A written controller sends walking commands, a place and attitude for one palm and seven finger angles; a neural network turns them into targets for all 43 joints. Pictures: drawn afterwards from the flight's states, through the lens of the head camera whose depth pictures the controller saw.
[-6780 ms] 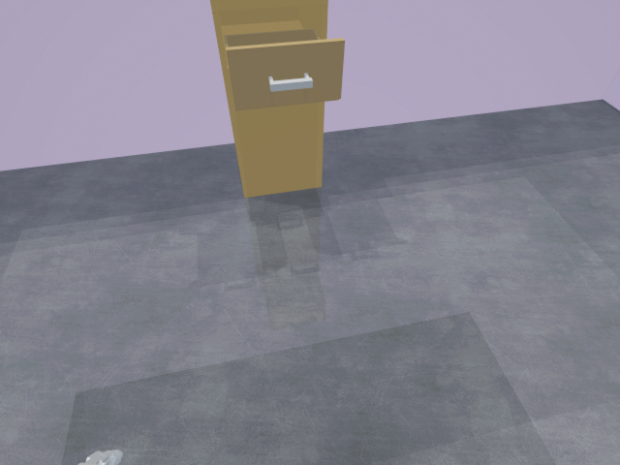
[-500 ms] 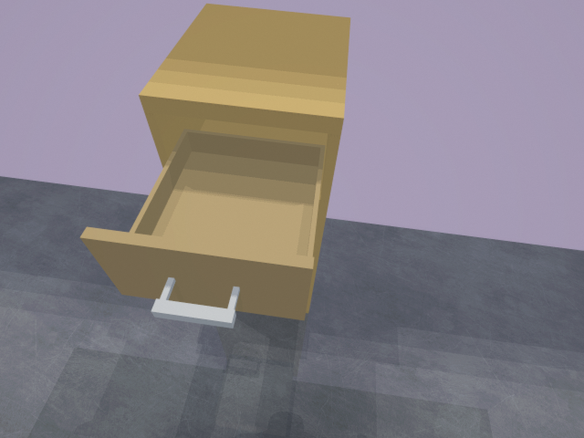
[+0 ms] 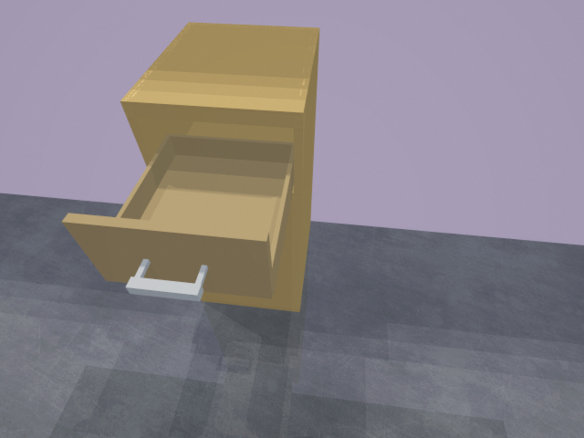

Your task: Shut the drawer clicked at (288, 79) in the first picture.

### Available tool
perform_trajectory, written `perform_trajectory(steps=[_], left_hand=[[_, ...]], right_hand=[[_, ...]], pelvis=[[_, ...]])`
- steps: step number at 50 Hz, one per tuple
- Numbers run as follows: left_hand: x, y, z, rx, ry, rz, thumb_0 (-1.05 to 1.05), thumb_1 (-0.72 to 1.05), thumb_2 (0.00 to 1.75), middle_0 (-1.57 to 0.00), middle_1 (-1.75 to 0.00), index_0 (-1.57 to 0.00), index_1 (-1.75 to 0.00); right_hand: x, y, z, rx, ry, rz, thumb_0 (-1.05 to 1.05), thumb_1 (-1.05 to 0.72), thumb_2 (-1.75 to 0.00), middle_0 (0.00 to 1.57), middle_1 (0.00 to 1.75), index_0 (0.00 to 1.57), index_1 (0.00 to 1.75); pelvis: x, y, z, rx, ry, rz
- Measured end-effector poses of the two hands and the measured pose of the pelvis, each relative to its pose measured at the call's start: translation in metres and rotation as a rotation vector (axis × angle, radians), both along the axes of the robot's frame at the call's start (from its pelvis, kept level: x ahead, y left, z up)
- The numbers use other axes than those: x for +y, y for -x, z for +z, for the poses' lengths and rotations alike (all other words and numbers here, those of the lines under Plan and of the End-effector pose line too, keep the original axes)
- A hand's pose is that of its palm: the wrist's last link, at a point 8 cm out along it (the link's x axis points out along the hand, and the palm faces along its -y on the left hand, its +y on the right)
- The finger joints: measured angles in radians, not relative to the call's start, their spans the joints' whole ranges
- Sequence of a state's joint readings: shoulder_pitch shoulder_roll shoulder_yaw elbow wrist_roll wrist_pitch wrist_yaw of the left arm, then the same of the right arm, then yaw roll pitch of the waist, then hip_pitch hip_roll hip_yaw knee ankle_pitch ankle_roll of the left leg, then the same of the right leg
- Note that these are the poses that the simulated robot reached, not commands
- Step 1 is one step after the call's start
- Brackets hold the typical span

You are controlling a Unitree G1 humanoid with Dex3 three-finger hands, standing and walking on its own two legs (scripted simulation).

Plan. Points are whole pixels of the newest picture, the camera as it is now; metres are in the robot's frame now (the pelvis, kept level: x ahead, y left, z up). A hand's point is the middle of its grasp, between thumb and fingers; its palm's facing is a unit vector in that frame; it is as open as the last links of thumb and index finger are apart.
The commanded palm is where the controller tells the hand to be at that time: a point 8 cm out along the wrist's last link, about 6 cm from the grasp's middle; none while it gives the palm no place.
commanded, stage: come to a stop and stand still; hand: left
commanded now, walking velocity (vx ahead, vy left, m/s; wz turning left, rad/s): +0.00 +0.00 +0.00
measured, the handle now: (169, 278) +0.37 +0.24 -0.04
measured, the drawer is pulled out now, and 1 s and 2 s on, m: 0.30 0.30 0.30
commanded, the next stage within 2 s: look again from close up in 0.62 s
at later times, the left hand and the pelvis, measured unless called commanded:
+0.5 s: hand out of the picture -0.06 +0.17 -0.17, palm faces +0.06 -0.99 -0.15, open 7.4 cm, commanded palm none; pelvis -0.03 +0.01 +0.00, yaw -1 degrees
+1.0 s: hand out of the picture +0.04 +0.25 -0.18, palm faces +0.03 -0.97 -0.23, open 7.4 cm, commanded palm none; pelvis -0.01 +0.05 -0.01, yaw -1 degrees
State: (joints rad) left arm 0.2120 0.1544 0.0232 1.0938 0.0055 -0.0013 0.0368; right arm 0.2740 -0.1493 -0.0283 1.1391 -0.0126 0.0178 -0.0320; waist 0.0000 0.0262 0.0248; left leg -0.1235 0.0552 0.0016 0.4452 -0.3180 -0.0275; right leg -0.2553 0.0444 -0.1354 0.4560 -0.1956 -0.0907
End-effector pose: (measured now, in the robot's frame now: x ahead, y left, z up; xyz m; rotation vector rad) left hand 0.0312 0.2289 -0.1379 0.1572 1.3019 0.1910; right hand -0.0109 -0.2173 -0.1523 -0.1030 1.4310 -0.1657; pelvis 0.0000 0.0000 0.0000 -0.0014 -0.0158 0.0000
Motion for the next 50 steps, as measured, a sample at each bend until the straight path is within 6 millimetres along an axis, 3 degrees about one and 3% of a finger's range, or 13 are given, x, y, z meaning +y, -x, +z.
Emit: perform_trajectory(steps=[6, 13, 19, 25, 32, 39, 43, 50], left_hand=[[-0.003, 0.028, -0.001, 0.037, 0.017, 0.019, 0.01, 0.93, 0.90, -0.20, -0.30, -0.21, -0.30], [-0.008, 0.063, -0.002, 0.104, 0.037, 0.025, 0.01, 0.92, 0.90, -0.20, -0.30, -0.20, -0.30], [-0.012, 0.085, -0.005, 0.141, 0.061, 0.036, 0.01, 0.91, 0.90, -0.20, -0.30, -0.20, -0.30], [-0.014, 0.095, -0.007, 0.156, 0.081, 0.043, 0.01, 0.91, 0.90, -0.20, -0.30, -0.20, -0.30], [-0.010, 0.095, -0.008, 0.152, 0.087, 0.044, 0.01, 0.91, 0.90, -0.20, -0.30, -0.20, -0.30], [0.004, 0.082, -0.008, 0.131, 0.063, -0.006, 0.01, 0.91, 0.90, -0.20, -0.30, -0.20, -0.30], [0.026, 0.060, -0.012, 0.073, 0.021, -0.019, 0.01, 0.91, 0.90, -0.20, -0.30, -0.21, -0.30], [0.066, -0.002, -0.006, -0.076, -0.011, -0.043, 0.01, 0.91, 0.90, -0.20, -0.30, -0.20, -0.30]], right_hand=[[0.011, 0.042, 0.006, 0.064, -0.023, 0.000, 0.00, -0.91, -0.89, 0.20, 0.30, 0.20, 0.30], [0.024, 0.076, 0.007, 0.100, -0.042, -0.028, 0.00, -0.91, -0.89, 0.20, 0.30, 0.20, 0.30], [0.034, 0.094, 0.009, 0.120, -0.049, -0.042, 0.00, -0.91, -0.89, 0.20, 0.30, 0.20, 0.30], [0.044, 0.099, 0.010, 0.125, -0.051, -0.045, 0.00, -0.91, -0.89, 0.20, 0.30, 0.20, 0.30], [0.052, 0.089, 0.009, 0.098, -0.052, -0.040, 0.00, -0.91, -0.89, 0.20, 0.30, 0.20, 0.30], [0.050, 0.059, 0.004, 0.033, -0.049, -0.023, 0.00, -0.91, -0.89, 0.20, 0.30, 0.20, 0.30], [0.039, 0.030, -0.001, -0.049, -0.001, -0.025, 0.00, -0.91, -0.89, 0.20, 0.30, 0.20, 0.30], [0.033, -0.011, 0.014, -0.163, 0.080, 0.009, 0.00, -0.91, -0.89, 0.20, 0.30, 0.20, 0.30]], pelvis=[[-0.002, 0.013, 0.005, -0.014, -0.008, -0.008], [0.002, 0.023, 0.005, -0.010, -0.011, -0.015], [0.007, 0.029, 0.005, 0.000, -0.012, -0.017], [0.013, 0.032, 0.004, 0.011, -0.013, -0.016], [0.021, 0.030, 0.003, 0.013, -0.015, -0.015], [0.027, 0.026, -0.001, 0.022, -0.012, -0.009], [0.035, 0.019, -0.008, 0.037, 0.013, -0.004], [0.054, 0.005, -0.005, 0.023, 0.015, -0.009]])
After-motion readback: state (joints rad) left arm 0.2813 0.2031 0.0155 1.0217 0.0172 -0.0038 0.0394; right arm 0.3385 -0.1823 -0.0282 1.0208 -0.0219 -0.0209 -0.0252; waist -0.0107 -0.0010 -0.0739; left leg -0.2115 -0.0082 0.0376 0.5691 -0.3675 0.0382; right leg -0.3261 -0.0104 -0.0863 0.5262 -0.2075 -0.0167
